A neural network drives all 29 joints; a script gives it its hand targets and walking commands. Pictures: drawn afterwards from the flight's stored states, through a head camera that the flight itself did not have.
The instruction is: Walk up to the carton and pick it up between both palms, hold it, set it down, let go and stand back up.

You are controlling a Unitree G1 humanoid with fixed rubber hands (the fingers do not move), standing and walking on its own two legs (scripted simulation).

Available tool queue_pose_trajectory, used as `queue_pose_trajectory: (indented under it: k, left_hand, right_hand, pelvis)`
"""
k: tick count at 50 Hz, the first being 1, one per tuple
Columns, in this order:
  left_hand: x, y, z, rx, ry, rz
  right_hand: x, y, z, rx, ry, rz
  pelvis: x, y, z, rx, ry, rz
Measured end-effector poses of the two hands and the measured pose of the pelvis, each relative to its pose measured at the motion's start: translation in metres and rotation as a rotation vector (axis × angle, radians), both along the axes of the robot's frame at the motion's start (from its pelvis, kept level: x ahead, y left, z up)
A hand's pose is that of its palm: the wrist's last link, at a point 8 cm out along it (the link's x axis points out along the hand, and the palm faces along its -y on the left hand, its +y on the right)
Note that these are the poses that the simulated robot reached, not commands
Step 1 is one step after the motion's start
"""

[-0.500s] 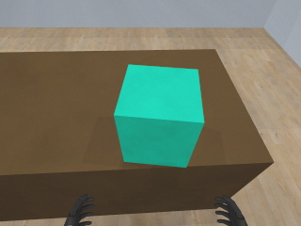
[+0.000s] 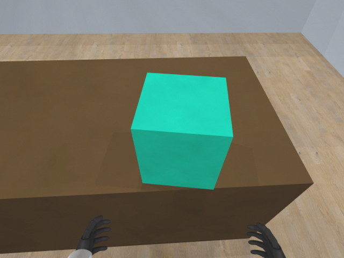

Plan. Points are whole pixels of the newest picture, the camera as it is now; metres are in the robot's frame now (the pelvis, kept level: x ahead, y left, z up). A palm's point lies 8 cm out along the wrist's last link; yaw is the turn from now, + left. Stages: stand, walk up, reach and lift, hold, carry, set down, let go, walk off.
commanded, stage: stand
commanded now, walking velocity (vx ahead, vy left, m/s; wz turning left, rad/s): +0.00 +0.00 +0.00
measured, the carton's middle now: (181, 133) +0.42 -0.01 +0.02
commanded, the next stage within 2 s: none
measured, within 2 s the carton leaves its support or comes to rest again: neither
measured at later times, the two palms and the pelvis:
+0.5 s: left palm out of the picture -0.02 +0.23 -0.14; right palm out of the picture -0.04 -0.20 -0.14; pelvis -0.01 +0.02 +0.00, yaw -1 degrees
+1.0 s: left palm out of the picture -0.05 +0.23 -0.15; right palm out of the picture -0.07 -0.13 -0.15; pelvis -0.01 +0.05 +0.00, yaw -2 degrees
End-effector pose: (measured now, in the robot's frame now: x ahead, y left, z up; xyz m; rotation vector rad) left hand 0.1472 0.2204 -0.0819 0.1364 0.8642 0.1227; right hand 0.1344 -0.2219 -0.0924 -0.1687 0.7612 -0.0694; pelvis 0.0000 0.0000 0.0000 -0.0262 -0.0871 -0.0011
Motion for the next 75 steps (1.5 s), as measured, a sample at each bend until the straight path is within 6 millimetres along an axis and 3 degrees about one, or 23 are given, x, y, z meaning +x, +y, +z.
queue_pose_trajectory:
  k: [6,14,22,27,33,41,51,75]
  left_hand:
    - [-0.03,0.003,-0.02,0.034,0.05,-0.056]
    - [-0.099,0.009,-0.05,0.002,0.255,0.007]
    - [-0.153,0.01,-0.059,-0.021,0.419,0.06]
    - [-0.175,0.007,-0.062,-0.042,0.49,0.075]
    - [-0.192,0.001,-0.066,-0.072,0.548,0.078]
    - [-0.202,-0.001,-0.069,-0.096,0.598,0.071]
    - [-0.201,0.012,-0.072,-0.093,0.64,0.06]
    - [-0.157,0.049,-0.076,-0.04,0.644,0.04]
  right_hand:
    - [-0.025,-0.007,-0.021,-0.004,0.202,-0.072]
    - [-0.1,-0.009,-0.043,-0.011,0.432,-0.147]
    - [-0.163,0.009,-0.049,0.012,0.588,-0.205]
    - [-0.185,0.028,-0.052,0.039,0.639,-0.213]
    - [-0.195,0.054,-0.055,0.075,0.665,-0.205]
    - [-0.198,0.079,-0.059,0.101,0.673,-0.196]
    - [-0.203,0.095,-0.059,0.097,0.697,-0.209]
    - [-0.211,0.12,-0.059,0.097,0.782,-0.245]
  pelvis:
    - [-0.001,0.001,-0.004,0.006,0.041,-0.003]
    - [-0.002,0.006,-0.006,0.012,0.058,-0.011]
    - [-0.004,0.014,-0.001,0.018,0.052,-0.015]
    - [-0.006,0.021,0.001,0.02,0.046,-0.017]
    - [-0.008,0.029,0.002,0.022,0.043,-0.02]
    - [-0.01,0.041,0.001,0.024,0.044,-0.025]
    - [-0.007,0.056,0.0,0.026,0.048,-0.03]
    - [0.016,0.076,-0.004,0.024,0.055,-0.03]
